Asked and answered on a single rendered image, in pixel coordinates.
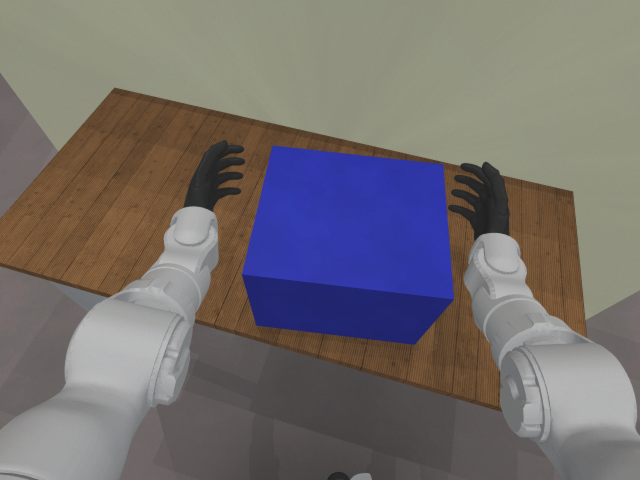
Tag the robot left upper arm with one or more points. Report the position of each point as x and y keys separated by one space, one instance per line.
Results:
x=127 y=359

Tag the robot right hand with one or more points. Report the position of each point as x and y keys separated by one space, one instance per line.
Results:
x=491 y=209

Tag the carton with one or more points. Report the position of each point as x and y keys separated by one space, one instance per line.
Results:
x=350 y=245

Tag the left robot forearm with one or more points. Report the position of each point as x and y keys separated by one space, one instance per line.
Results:
x=179 y=280

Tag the right robot forearm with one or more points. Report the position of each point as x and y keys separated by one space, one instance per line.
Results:
x=503 y=306

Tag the robot right upper arm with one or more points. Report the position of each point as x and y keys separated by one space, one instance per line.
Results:
x=574 y=401

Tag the table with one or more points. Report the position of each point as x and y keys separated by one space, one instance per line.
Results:
x=94 y=221

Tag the robot left hand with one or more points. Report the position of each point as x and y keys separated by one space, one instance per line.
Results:
x=202 y=191

